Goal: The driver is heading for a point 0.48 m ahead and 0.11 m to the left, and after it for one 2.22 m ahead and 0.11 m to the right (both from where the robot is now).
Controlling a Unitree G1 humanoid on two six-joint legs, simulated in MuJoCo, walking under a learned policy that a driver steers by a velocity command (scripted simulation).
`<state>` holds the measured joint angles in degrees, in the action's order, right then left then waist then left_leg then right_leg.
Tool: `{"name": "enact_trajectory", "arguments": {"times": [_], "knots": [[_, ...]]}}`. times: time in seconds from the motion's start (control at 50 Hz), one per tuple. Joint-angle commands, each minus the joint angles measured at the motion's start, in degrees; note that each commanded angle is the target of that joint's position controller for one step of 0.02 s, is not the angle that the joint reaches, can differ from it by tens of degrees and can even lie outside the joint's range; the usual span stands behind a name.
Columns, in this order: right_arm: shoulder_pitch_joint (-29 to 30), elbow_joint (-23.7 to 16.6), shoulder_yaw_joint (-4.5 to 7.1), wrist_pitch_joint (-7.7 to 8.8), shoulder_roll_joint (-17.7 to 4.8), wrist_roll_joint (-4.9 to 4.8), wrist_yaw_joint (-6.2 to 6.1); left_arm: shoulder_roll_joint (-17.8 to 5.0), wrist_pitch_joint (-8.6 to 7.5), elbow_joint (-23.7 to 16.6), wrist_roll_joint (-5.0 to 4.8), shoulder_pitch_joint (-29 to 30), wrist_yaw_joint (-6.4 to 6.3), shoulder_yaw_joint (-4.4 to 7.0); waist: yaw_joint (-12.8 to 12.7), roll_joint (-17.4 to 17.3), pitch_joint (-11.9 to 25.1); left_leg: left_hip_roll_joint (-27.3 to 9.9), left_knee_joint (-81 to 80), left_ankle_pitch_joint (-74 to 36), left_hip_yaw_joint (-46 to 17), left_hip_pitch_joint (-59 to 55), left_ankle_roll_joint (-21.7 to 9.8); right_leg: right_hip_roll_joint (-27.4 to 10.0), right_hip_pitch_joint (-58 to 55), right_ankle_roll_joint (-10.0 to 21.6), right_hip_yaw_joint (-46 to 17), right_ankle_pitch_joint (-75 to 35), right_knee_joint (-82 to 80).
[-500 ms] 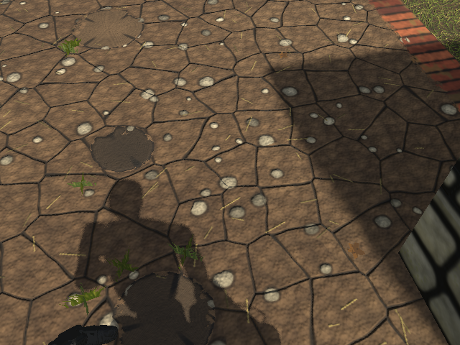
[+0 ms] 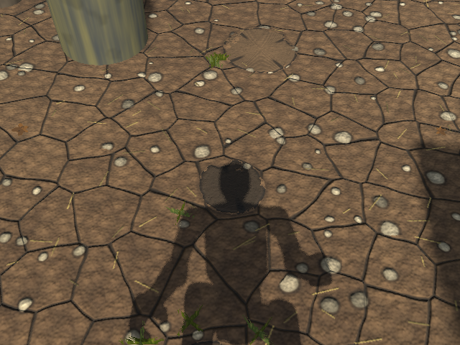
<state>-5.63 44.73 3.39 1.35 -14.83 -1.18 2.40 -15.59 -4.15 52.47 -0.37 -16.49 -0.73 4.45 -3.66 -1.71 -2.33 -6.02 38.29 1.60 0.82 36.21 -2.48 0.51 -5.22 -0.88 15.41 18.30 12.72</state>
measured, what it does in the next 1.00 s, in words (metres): walks ahead: left foot, then right foot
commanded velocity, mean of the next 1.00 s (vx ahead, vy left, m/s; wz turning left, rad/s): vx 0.50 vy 0.00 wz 0.11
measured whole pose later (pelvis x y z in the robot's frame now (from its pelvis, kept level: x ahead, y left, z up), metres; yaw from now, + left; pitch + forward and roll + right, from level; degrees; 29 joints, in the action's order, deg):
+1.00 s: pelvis +0.57 +0.08 +0.01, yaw +3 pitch +2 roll +0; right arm -1.4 38.2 2.3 5.8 -15.3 -0.1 0.5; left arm -16.0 -2.5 46.5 -1.7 -21.9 -0.6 3.7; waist -5.8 -1.3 -1.7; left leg -1.3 30.0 -0.2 -6.6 32.5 3.1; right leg 6.0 5.6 3.8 -9.8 15.9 20.1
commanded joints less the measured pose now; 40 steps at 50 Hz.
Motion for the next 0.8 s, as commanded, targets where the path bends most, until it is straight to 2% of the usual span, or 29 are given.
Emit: {"name": "enact_trajectory", "arguments": {"times": [0.02,0.04,0.06,0.08,0.1,0.12,0.14,0.16,0.18,0.2,0.22,0.28,0.32,0.36,0.4,0.46,0.52,0.54,0.56,0.58,0.6,0.62,0.64,0.66,0.68,0.7,0.72,0.74,0.8], "knots": [[3.2,-5.9,1.42,0.46,-5.1,-0.04,0.84,-11.7,0.77,-2.8,-0.98,1.3,-0.57,2.85,2.4,5.6,-1.0,3.0,-1.4,6.6,3.7,-1.9,-2.7,-17.9,-1.5,7.8,-3.0,-44.6,3.9],[-0.4,-5.4,2.26,0.24,-6.5,-0.13,0.82,-12.5,1.24,-3.1,-1.23,2.1,-0.70,3.06,4.8,6.5,1.6,5.3,-1.2,9.4,5.4,-7.2,-4.0,-17.6,-1.6,7.1,-2.4,-53.1,10.1],[-7.9,-3.7,3.68,0.14,-8.8,-0.37,0.59,-12.6,1.74,-3.5,-1.51,3.4,-0.75,3.02,9.3,5.9,5.5,8.0,-3.9,8.4,6.6,-17.2,-5.8,-16.0,0.8,5.7,-1.0,-56.5,20.6],[-17.8,-1.0,5.88,-0.20,-12.9,-0.52,-0.35,-11.4,1.67,-3.9,-0.99,3.0,-0.87,2.44,13.8,3.0,10.6,8.4,-6.6,6.3,2.8,-33.8,-8.2,-13.6,10.7,3.2,-0.5,-47.2,35.7],[-19.3,-0.4,7.34,-0.33,-19.8,-0.90,-1.36,-3.6,0.67,-6.8,1.45,-0.9,-0.42,0.17,8.9,-12.3,13.6,-5.8,-10.0,12.2,-25.1,-51.9,-16.6,-4.4,35.8,-0.7,-1.8,-1.7,56.8],[-19.1,-3.0,6.20,0.85,-18.4,-0.14,-0.80,-3.8,-1.86,-8.0,0.24,0.5,0.31,-0.64,8.8,-9.8,22.9,-13.3,-20.3,21.4,-49.7,-59.0,-23.1,2.1,46.1,-0.7,-16.9,17.7,66.6],[-17.8,-2.8,4.84,1.80,-13.8,0.32,-0.38,-7.9,-3.43,-9.7,-2.24,7.4,0.98,0.40,10.9,-4.3,16.9,-12.3,-22.9,18.9,-43.4,-56.3,-19.3,-1.1,52.0,0.8,-20.3,13.0,67.5],[-15.1,-2.9,4.33,2.42,-12.1,0.16,-0.40,-7.6,-4.34,-10.1,-2.33,8.9,1.00,0.24,9.2,-2.4,11.1,-10.0,-22.4,14.3,-35.2,-48.9,-17.1,-3.7,52.2,2.1,-19.9,7.7,63.4],[-10.9,-3.6,3.77,2.61,-10.1,0.05,-0.51,-7.6,-4.58,-9.2,-0.85,8.5,0.50,0.49,6.6,0.9,7.7,-7.5,-22.3,8.5,-29.0,-40.8,-15.1,-6.0,48.5,2.1,-20.0,3.8,58.2],[-8.0,-4.7,3.05,2.64,-8.1,0.53,-0.74,-8.3,-4.03,-8.6,0.21,7.6,0.22,1.00,4.5,0.7,6.1,-5.6,-23.4,3.3,-24.8,-34.8,-14.1,-7.4,44.2,1.8,-20.2,0.9,54.6],[-6.9,-5.4,2.91,2.68,-8.1,0.99,-1.00,-8.5,-3.26,-8.7,0.38,6.9,0.32,1.21,3.2,-1.1,5.7,-5.0,-24.5,-0.4,-23.7,-30.8,-14.5,-7.7,41.0,1.2,-20.4,-0.3,52.8],[-8.6,-5.2,3.34,2.97,-9.8,0.43,-2.08,-6.4,-1.70,-9.4,1.18,8.2,0.18,0.92,2.9,-0.1,4.4,-2.7,-26.0,-6.7,-18.5,-26.1,-14.2,-6.9,39.8,-1.4,-18.8,-4.9,44.6],[-10.7,-4.6,3.54,2.83,-10.7,0.28,-2.88,-5.4,-1.45,-11.0,1.22,12.8,0.15,0.54,4.4,-0.5,2.9,-1.4,-26.1,-6.7,-16.7,-25.2,-13.0,-5.7,41.2,-2.7,-18.6,-11.7,36.4],[-11.7,-4.3,3.40,2.51,-10.3,0.17,-3.29,-4.3,-1.63,-11.9,0.90,15.9,0.57,0.05,5.7,-2.2,2.4,0.4,-25.9,-2.7,-14.7,-24.4,-11.1,-4.2,39.3,-2.9,-18.4,-19.2,27.6],[-13.2,-3.5,3.15,2.44,-9.7,0.23,-3.41,-3.7,-2.03,-12.6,0.47,19.0,1.26,-0.43,7.4,-3.3,1.7,0.6,-26.2,0.8,-14.0,-23.7,-9.9,-3.2,36.4,-2.6,-17.5,-25.1,21.4],[-16.0,-1.6,2.86,2.45,-9.3,0.25,-3.33,-4.5,-2.75,-13.6,0.06,21.7,2.23,-0.53,9.0,-3.6,0.5,-1.9,-24.3,1.9,-15.7,-28.2,-9.7,-3.0,36.9,-1.1,-17.8,-26.6,17.5],[-17.7,-0.4,2.97,1.99,-9.9,0.66,-3.55,-5.8,-3.23,-14.2,-0.05,22.2,3.04,-0.45,9.0,-4.2,-0.5,-5.9,-21.3,-4.8,-17.2,-36.7,-9.2,-3.0,40.5,1.9,-17.0,-19.9,15.6],[-17.6,-0.1,3.06,1.77,-10.2,0.73,-3.63,-6.2,-3.29,-14.1,-0.16,21.2,3.19,-0.37,8.4,-4.7,-0.5,-6.6,-20.0,-9.4,-16.9,-38.8,-8.6,-2.7,40.1,3.0,-16.4,-16.9,15.3],[-16.7,-0.2,3.11,1.60,-10.6,0.76,-3.69,-7.1,-3.34,-13.5,-0.17,18.6,3.22,0.00,6.9,-5.2,0.8,-6.1,-17.1,-18.8,-15.5,-40.0,-7.8,-1.4,36.8,4.4,-15.0,-14.3,14.8],[-15.5,-0.4,2.98,1.39,-10.6,0.83,-3.74,-8.3,-3.38,-11.9,-0.05,13.1,3.12,0.76,3.8,-4.9,4.5,-4.2,-10.7,-30.0,-12.9,-40.1,-6.8,0.7,29.0,6.2,-13.2,-15.0,13.4],[-14.5,-1.1,2.41,1.30,-9.8,1.21,-3.83,-10.5,-3.31,-9.8,0.35,4.5,3.04,1.63,-0.3,-3.3,11.3,-1.7,0.1,-32.2,-10.2,-36.0,-5.2,-1.5,15.7,9.0,-16.0,-18.2,15.0],[-17.2,-2.2,1.32,1.63,-7.3,2.53,-3.95,-14.2,-3.13,-8.8,0.67,-4.0,3.12,2.33,-1.5,6.0,19.7,3.8,18.0,-13.1,-7.3,-23.2,-2.6,-11.6,-1.7,14.6,-32.0,-20.2,16.3],[-22.0,-2.4,0.51,2.70,-4.4,1.29,-3.43,-14.8,-2.49,-7.1,-0.47,-6.4,3.59,2.74,0.7,22.2,22.2,12.6,35.5,27.0,-5.2,-2.0,1.9,-21.0,-15.5,23.6,-58.0,-7.8,7.1],[-17.6,-3.3,0.98,3.93,-9.1,0.59,-3.01,-10.5,-2.27,-7.8,-1.96,-4.1,3.67,1.51,-0.8,13.5,16.2,8.5,39.3,28.2,-9.8,6.1,1.1,-19.9,-13.5,21.0,-60.2,3.8,3.7],[-10.6,-5.0,1.16,4.81,-10.0,-0.41,-2.53,-8.3,-1.82,-9.0,-1.11,-1.0,3.20,0.93,-1.4,8.3,9.5,6.1,38.2,23.4,-9.0,7.9,0.7,-17.6,-6.7,18.4,-52.0,2.5,3.2],[-7.0,-5.8,0.93,5.45,-9.0,0.19,-2.39,-8.0,-1.58,-9.6,-0.14,1.1,3.09,0.65,-0.2,2.7,4.5,4.3,34.1,20.4,-7.8,7.1,0.7,-15.0,1.1,17.3,-46.3,-4.1,2.1],[-6.1,-6.2,1.30,5.66,-9.0,1.62,-2.53,-7.1,-1.55,-10.0,0.01,2.3,2.83,0.37,1.3,1.3,3.6,2.6,28.9,18.0,-7.5,4.8,1.1,-13.3,5.2,16.7,-43.0,-9.9,1.6],[-6.7,-6.5,1.31,5.60,-8.3,2.19,-2.50,-7.1,-1.44,-10.2,0.32,2.6,2.57,0.15,2.6,2.8,3.7,2.0,25.9,16.8,-7.2,1.8,1.7,-11.6,7.8,16.6,-40.9,-14.4,0.8],[-6.6,-7.2,0.90,4.75,-6.2,2.20,-2.74,-8.3,-1.09,-10.3,-0.43,1.6,1.68,0.59,3.7,5.5,3.8,2.1,16.5,16.6,-5.2,-0.5,4.1,-10.0,12.4,17.3,-36.7,-20.7,-0.7]]}}
Next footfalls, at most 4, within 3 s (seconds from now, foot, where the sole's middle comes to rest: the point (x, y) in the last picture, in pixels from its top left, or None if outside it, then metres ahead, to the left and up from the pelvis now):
0.08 left None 0.22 0.12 -0.77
0.60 right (253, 316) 0.55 -0.02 -0.77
1.08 left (180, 241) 0.78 0.23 -0.77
1.58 right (278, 190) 1.01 -0.09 -0.77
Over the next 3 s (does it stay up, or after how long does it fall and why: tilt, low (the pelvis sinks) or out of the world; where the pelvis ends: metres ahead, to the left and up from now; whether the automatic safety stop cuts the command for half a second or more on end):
stays up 1.62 -0.18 0.01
